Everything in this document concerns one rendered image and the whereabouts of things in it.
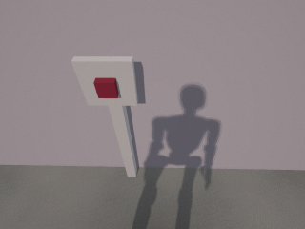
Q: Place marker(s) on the panel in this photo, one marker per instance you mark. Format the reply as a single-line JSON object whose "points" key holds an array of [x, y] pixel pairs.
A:
{"points": [[87, 68]]}

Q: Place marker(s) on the button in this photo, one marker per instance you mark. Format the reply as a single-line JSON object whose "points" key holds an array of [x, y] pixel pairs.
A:
{"points": [[106, 87]]}

